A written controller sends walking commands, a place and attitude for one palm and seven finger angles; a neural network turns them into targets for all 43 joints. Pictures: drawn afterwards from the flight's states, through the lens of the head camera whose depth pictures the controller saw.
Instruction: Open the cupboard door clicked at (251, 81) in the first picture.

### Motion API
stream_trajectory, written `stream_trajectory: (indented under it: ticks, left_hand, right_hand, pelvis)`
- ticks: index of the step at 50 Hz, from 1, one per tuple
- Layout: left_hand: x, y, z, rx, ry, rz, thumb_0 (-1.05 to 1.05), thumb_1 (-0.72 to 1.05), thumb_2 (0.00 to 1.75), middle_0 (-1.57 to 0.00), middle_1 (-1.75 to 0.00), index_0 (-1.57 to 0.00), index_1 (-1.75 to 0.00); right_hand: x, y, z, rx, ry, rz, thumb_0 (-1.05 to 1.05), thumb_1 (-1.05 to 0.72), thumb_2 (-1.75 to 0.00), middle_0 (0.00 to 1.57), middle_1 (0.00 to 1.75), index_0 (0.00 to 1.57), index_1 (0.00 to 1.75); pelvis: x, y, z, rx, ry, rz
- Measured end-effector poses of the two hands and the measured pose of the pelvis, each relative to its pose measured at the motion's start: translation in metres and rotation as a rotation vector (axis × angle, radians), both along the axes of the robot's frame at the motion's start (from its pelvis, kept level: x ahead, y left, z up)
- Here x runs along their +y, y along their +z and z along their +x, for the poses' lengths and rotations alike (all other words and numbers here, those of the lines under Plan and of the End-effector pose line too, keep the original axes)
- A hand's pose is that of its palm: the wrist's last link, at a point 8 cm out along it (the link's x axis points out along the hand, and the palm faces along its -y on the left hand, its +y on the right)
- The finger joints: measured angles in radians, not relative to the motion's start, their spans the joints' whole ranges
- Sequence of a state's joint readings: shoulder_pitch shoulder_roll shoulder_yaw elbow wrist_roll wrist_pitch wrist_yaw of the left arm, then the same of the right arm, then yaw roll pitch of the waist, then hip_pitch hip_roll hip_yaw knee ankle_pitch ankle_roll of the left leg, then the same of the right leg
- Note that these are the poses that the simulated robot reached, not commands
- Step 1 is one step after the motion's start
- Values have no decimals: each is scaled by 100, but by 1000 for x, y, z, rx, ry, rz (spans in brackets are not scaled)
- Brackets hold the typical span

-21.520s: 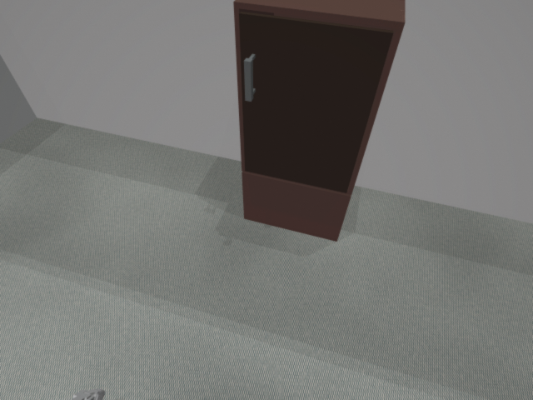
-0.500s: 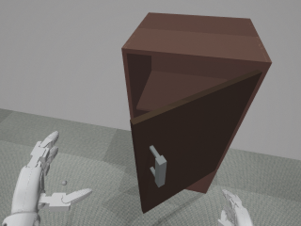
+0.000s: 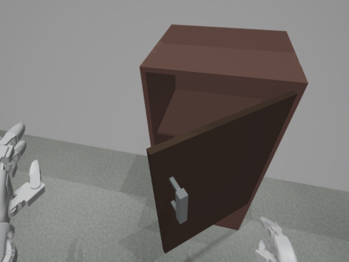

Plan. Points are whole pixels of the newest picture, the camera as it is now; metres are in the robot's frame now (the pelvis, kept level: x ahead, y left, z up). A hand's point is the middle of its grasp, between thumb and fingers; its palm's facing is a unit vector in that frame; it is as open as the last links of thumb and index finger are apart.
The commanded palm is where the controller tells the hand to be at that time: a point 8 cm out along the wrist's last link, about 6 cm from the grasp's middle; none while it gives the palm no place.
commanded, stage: draw the hand back to the body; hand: left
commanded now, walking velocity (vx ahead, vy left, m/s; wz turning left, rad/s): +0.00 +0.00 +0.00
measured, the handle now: (177, 200) +0.27 +0.04 +0.00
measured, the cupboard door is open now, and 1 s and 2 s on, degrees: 42 42 42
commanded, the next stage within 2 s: step back with the hand held close in 0.26 s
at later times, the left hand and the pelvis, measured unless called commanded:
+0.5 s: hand (40, 193) +0.17 +0.26 +0.16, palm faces +0.45 -0.79 -0.40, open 7.4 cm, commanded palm +0.12 +0.29 +0.17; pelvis -0.02 -0.01 +0.00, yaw +0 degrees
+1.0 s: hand (7, 231) +0.11 +0.27 +0.15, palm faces +0.42 -0.76 -0.49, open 7.4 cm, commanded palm +0.05 +0.31 +0.17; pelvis -0.09 +0.01 -0.01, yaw +0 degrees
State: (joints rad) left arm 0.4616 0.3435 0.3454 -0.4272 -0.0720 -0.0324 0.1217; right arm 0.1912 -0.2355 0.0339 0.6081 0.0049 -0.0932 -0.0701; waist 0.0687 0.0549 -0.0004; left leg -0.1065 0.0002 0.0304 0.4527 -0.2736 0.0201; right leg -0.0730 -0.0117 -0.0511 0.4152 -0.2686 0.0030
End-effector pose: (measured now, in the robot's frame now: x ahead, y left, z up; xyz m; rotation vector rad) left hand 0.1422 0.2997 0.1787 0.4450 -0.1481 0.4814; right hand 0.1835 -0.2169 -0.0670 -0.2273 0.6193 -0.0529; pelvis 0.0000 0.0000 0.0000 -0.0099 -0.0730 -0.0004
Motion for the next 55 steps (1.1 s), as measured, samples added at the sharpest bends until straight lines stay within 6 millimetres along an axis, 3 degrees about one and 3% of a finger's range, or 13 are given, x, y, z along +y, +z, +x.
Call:
stream_trajectory:
  ticks: [8, 23, 33, 55]
  left_hand:
    - [-12, -11, -5, 36, -26, -30, 1, 87, 88, -20, -30, -21, -31]
    - [-12, -2, -14, -4, -25, 13, 1, 89, 89, -21, -30, -21, -31]
    - [-11, -6, -17, 68, -104, 85, 1, 90, 89, -21, -30, -21, -31]
    - [12, -5, -92, -45, -54, 171, 1, 89, 89, -21, -30, -22, -31]
  right_hand:
    - [-9, -2, -12, 20, -18, -5, 1, -91, -89, 20, 30, 20, 30]
    - [-17, -4, -29, 30, -32, 1, 1, -91, -89, 20, 30, 20, 30]
    - [-29, -4, -56, 75, -122, -33, 1, -91, -89, 20, 30, 20, 30]
    - [-5, -22, -129, 89, -102, -46, 1, -90, -89, 20, 30, 20, 30]
  pelvis:
    - [-6, 1, -5, -12, -3, 1]
    - [-12, 2, -19, -13, 0, -8]
    - [-2, 1, -38, 43, -21, -1]
    - [11, -17, -104, 39, 20, -12]
